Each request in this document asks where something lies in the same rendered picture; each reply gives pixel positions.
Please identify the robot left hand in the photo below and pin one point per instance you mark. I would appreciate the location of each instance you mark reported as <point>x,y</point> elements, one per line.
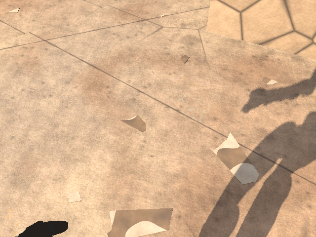
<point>45,229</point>

